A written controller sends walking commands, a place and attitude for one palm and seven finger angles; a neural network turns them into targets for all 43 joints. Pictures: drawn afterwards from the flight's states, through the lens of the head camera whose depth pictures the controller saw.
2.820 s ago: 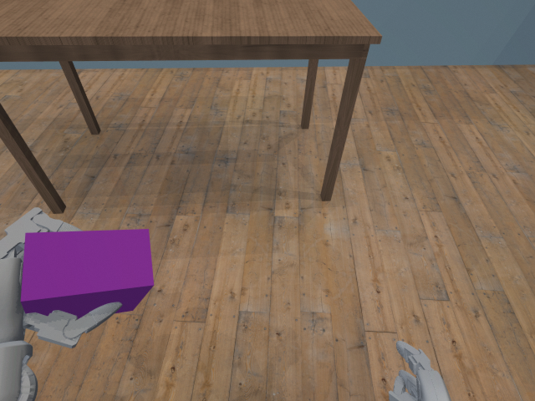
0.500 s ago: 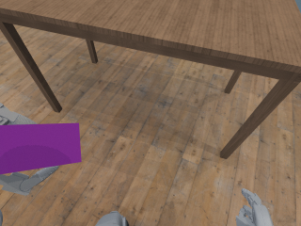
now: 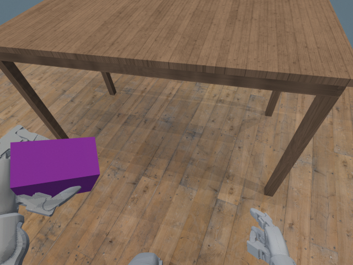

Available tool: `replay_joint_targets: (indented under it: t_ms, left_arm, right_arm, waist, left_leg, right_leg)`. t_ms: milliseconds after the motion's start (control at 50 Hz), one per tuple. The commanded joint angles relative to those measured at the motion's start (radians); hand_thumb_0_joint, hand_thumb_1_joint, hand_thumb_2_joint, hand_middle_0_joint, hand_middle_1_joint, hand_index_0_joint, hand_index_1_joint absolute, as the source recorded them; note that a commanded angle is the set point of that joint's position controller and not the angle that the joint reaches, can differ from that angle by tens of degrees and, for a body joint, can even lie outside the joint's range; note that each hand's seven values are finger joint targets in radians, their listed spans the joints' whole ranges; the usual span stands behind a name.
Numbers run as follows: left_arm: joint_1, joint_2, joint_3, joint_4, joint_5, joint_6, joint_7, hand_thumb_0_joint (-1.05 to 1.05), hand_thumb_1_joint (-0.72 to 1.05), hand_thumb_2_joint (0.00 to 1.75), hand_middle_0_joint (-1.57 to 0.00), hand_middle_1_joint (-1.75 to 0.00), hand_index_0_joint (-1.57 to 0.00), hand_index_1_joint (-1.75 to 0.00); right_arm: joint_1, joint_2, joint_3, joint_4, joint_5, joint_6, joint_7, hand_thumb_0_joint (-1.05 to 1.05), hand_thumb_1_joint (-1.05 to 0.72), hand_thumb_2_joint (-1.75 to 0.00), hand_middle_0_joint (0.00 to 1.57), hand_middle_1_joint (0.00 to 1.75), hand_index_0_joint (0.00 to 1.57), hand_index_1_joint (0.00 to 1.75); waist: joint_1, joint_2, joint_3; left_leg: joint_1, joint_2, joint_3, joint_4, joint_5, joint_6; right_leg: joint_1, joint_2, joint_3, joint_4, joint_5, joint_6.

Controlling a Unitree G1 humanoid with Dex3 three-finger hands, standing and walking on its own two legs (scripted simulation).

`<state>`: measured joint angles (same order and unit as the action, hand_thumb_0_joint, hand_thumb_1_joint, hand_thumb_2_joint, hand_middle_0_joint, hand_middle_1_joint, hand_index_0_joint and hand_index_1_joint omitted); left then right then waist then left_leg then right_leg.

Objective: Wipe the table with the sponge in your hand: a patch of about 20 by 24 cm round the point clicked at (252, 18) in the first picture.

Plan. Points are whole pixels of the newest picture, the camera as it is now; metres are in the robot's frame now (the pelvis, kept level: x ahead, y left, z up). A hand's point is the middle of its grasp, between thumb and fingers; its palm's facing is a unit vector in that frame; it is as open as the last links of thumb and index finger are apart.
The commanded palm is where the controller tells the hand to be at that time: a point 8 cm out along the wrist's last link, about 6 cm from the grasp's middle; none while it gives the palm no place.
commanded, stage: turn to face it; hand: left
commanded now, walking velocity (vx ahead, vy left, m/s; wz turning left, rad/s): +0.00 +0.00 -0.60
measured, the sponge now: (69, 169) +0.23 +0.21 +0.16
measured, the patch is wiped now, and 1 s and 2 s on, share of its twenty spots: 0.00 0.00 0.00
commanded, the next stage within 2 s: take the last steps up to it in 0.80 s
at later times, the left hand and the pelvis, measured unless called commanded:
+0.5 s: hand (86, 171) +0.22 +0.17 +0.18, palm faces +0.16 -0.89 -0.44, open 10.1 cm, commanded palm +0.19 +0.21 +0.19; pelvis -0.05 +0.00 +0.01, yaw -18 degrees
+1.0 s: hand (134, 204) +0.17 +0.08 +0.19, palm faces -0.05 -0.89 -0.45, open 10.1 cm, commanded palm +0.15 +0.14 +0.19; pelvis -0.13 -0.03 +0.01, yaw -29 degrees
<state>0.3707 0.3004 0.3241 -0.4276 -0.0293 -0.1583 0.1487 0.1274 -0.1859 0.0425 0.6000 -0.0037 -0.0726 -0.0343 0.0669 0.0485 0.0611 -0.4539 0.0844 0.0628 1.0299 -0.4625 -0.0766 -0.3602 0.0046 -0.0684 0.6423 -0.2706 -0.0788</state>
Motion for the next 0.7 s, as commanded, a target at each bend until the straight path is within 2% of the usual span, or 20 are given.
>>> replay_joint_targets:
  t_ms: [0,80,180,240,280,300,320,340,360,380,420,440,480,560,580,600,620,640,660,680]
  left_arm:
    - [0.015,0.255,0.176,-0.305,-0.017,-0.099,0.025,0.00,0.10,1.30,-1.20,-1.60,-1.20,-1.60]
    - [0.121,0.276,0.219,-0.299,-0.030,-0.111,0.032,0.00,0.10,1.30,-1.20,-1.60,-1.20,-1.60]
    - [0.127,0.243,0.187,-0.250,-0.030,-0.097,0.024,0.00,0.10,1.30,-1.20,-1.60,-1.20,-1.60]
    - [0.096,0.241,0.166,-0.274,-0.023,-0.091,0.018,0.00,0.10,1.30,-1.20,-1.60,-1.20,-1.60]
    - [0.072,0.251,0.156,-0.299,-0.021,-0.092,0.015,0.00,0.10,1.30,-1.20,-1.60,-1.20,-1.60]
    - [0.053,0.251,0.151,-0.318,-0.020,-0.097,0.010,0.00,0.10,1.30,-1.20,-1.60,-1.20,-1.60]
    - [0.025,0.254,0.151,-0.342,-0.015,-0.104,0.005,0.00,0.10,1.30,-1.20,-1.60,-1.20,-1.60]
    - [0.027,0.262,0.168,-0.343,-0.012,-0.108,0.001,0.00,0.10,1.30,-1.20,-1.60,-1.20,-1.60]
    - [-0.023,0.305,0.202,-0.394,0.002,-0.115,0.008,0.00,0.10,1.30,-1.20,-1.60,-1.20,-1.60]
    - [0.015,0.272,0.180,-0.343,0.010,-0.109,0.004,0.00,0.10,1.30,-1.20,-1.60,-1.20,-1.60]
    - [0.019,0.206,0.119,-0.308,0.010,-0.099,-0.005,0.00,0.10,1.30,-1.20,-1.60,-1.20,-1.60]
    - [0.010,0.193,0.101,-0.309,0.006,-0.097,-0.002,0.00,0.10,1.30,-1.20,-1.60,-1.20,-1.60]
    - [-0.040,0.191,0.083,-0.305,0.010,-0.090,0.001,0.00,0.10,1.30,-1.20,-1.60,-1.20,-1.60]
    - [-0.069,0.216,0.106,-0.253,0.019,-0.083,0.000,0.00,0.10,1.30,-1.20,-1.60,-1.20,-1.60]
    - [-0.070,0.233,0.125,-0.259,0.017,-0.091,0.001,0.00,0.10,1.30,-1.20,-1.60,-1.20,-1.60]
    - [-0.053,0.279,0.165,-0.256,0.021,-0.102,0.009,0.00,0.10,1.30,-1.20,-1.60,-1.20,-1.60]
    - [0.008,0.306,0.216,-0.243,-0.002,-0.094,0.017,0.00,0.10,1.30,-1.20,-1.60,-1.20,-1.60]
    - [0.069,0.317,0.235,-0.277,-0.018,-0.091,0.019,0.00,0.10,1.30,-1.20,-1.60,-1.20,-1.60]
    - [0.146,0.326,0.267,-0.290,-0.017,-0.093,0.020,0.00,0.10,1.30,-1.20,-1.60,-1.20,-1.60]
    - [0.187,0.299,0.257,-0.325,-0.027,-0.103,0.022,0.00,0.10,1.30,-1.20,-1.60,-1.20,-1.60]
  right_arm:
    - [-0.038,-0.082,-0.048,-0.163,0.002,-0.004,-0.009,0.00,-0.90,-0.90,0.20,0.30,0.20,0.30]
    - [-0.045,-0.106,-0.071,-0.190,0.002,0.022,-0.009,0.00,-0.90,-0.90,0.20,0.30,0.20,0.30]
    - [-0.023,-0.132,-0.083,-0.218,0.020,0.051,0.004,0.00,-0.90,-0.90,0.20,0.30,0.20,0.30]
    - [-0.003,-0.147,-0.087,-0.225,0.024,0.067,0.010,0.00,-0.90,-0.90,0.20,0.30,0.20,0.30]
    - [0.010,-0.147,-0.084,-0.226,0.019,0.071,0.009,0.00,-0.90,-0.90,0.20,0.30,0.20,0.30]
    - [0.014,-0.158,-0.091,-0.231,0.016,0.069,0.006,0.00,-0.90,-0.90,0.20,0.30,0.20,0.30]
    - [0.006,-0.177,-0.098,-0.243,0.012,0.064,0.003,0.00,-0.90,-0.90,0.20,0.30,0.20,0.30]
    - [-0.009,-0.180,-0.095,-0.248,0.014,0.059,0.000,0.00,-0.90,-0.90,0.20,0.30,0.20,0.30]
    - [-0.014,-0.152,-0.090,-0.244,0.013,0.043,-0.004,0.00,-0.90,-0.90,0.20,0.30,0.20,0.30]
    - [-0.006,-0.135,-0.096,-0.241,0.004,0.033,-0.006,0.00,-0.90,-0.90,0.20,0.30,0.20,0.30]
    - [0.015,-0.148,-0.099,-0.214,0.015,0.016,0.007,0.00,-0.90,-0.90,0.20,0.30,0.20,0.30]
    - [0.030,-0.154,-0.099,-0.208,0.019,0.005,0.012,0.00,-0.90,-0.90,0.20,0.30,0.20,0.30]
    - [0.048,-0.165,-0.096,-0.197,0.017,-0.019,0.015,0.00,-0.90,-0.90,0.20,0.30,0.20,0.30]
    - [0.050,-0.171,-0.099,-0.183,0.014,-0.046,0.020,0.00,-0.90,-0.90,0.20,0.30,0.20,0.30]
    - [0.049,-0.155,-0.092,-0.184,0.017,-0.046,0.025,0.00,-0.90,-0.90,0.20,0.30,0.20,0.30]
    - [0.049,-0.124,-0.086,-0.188,0.020,-0.042,0.025,0.00,-0.90,-0.90,0.20,0.30,0.20,0.30]
    - [0.005,-0.114,-0.093,-0.215,0.027,-0.037,0.023,0.00,-0.90,-0.90,0.20,0.30,0.20,0.30]
    - [-0.018,-0.112,-0.095,-0.205,0.022,-0.023,0.016,0.00,-0.90,-0.90,0.20,0.30,0.20,0.30]
    - [-0.034,-0.094,-0.075,-0.197,0.013,-0.005,0.020,0.00,-0.90,-0.90,0.20,0.30,0.20,0.30]
    - [-0.027,-0.069,-0.056,-0.181,0.008,0.014,0.022,0.00,-0.90,-0.90,0.20,0.30,0.20,0.30]
  waist:
    - [-0.049,-0.138,-0.261]
    - [-0.035,-0.131,-0.263]
    - [-0.031,-0.174,-0.243]
    - [-0.038,-0.154,-0.241]
    - [-0.050,-0.109,-0.218]
    - [-0.050,-0.060,-0.202]
    - [-0.048,0.030,-0.151]
    - [-0.035,0.184,-0.127]
    - [-0.021,0.279,-0.147]
    - [-0.033,0.235,-0.088]
    - [-0.029,0.182,-0.048]
    - [-0.035,0.197,-0.055]
    - [-0.063,0.184,-0.049]
    - [-0.058,0.168,-0.089]
    - [-0.056,0.088,-0.117]
    - [-0.059,-0.124,-0.158]
    - [-0.028,-0.369,-0.208]
    - [-0.028,-0.320,-0.221]
    - [-0.035,-0.192,-0.239]
    - [-0.046,-0.142,-0.266]
  left_leg:
    - [-0.102,-0.027,-0.058,0.093,0.015,-0.013]
    - [-0.032,-0.043,-0.040,-0.120,0.022,-0.002]
    - [0.037,-0.052,-0.040,-0.296,-0.002,0.015]
    - [0.138,-0.056,-0.038,-0.445,0.024,0.031]
    - [0.284,-0.033,-0.019,-0.593,0.098,0.050]
    - [0.340,0.014,-0.044,-0.652,0.083,0.075]
    - [0.353,0.127,-0.156,-0.713,0.048,0.128]
    - [0.329,0.257,-0.246,-0.752,0.065,0.186]
    - [0.203,0.360,-0.304,-0.830,0.030,0.234]
    - [0.110,0.380,-0.290,-0.818,0.091,0.259]
    - [0.172,0.313,-0.066,-0.718,0.340,0.205]
    - [0.205,0.289,-0.009,-0.679,0.454,0.174]
    - [0.222,0.285,0.003,-0.644,0.561,0.141]
    - [0.213,0.240,0.068,-0.477,0.528,0.084]
    - [0.167,0.211,0.070,-0.360,0.463,0.065]
    - [0.057,0.108,0.119,-0.170,0.251,0.023]
    - [-0.071,-0.011,0.051,0.026,-0.140,-0.002]
    - [-0.066,0.005,-0.069,0.133,-0.122,0.006]
    - [-0.118,0.013,-0.100,0.178,-0.088,0.002]
    - [-0.118,0.011,-0.099,0.176,-0.038,-0.002]
  right_leg:
    - [0.306,-0.251,0.336,-0.230,0.559,-0.071]
    - [0.287,-0.229,0.378,-0.272,0.447,-0.082]
    - [0.246,-0.221,0.462,-0.322,0.262,-0.086]
    - [0.180,-0.194,0.488,-0.338,0.159,-0.058]
    - [0.062,-0.149,0.461,-0.323,0.038,-0.011]
    - [-0.013,-0.104,0.445,-0.289,-0.037,0.020]
    - [-0.119,-0.031,0.396,-0.207,-0.110,0.056]
    - [-0.175,0.054,0.269,-0.011,-0.155,0.091]
    - [-0.130,0.062,0.172,0.290,-0.203,0.105]
    - [-0.127,0.032,0.133,0.454,-0.186,0.120]
    - [-0.156,-0.013,0.076,0.378,-0.180,0.130]
    - [-0.124,-0.014,0.035,0.278,-0.183,0.134]
    - [-0.053,0.000,-0.022,0.152,-0.158,0.144]
    - [0.147,0.023,-0.076,-0.117,0.009,0.131]
    - [0.229,-0.032,-0.017,-0.193,0.133,0.102]
    - [0.322,-0.176,0.185,-0.208,0.484,0.023]
    - [0.310,-0.324,0.479,-0.259,0.657,-0.068]
    - [0.264,-0.342,0.493,-0.280,0.572,-0.069]
    - [0.295,-0.341,0.496,-0.246,0.508,-0.102]
    - [0.323,-0.301,0.404,-0.226,0.487,-0.097]
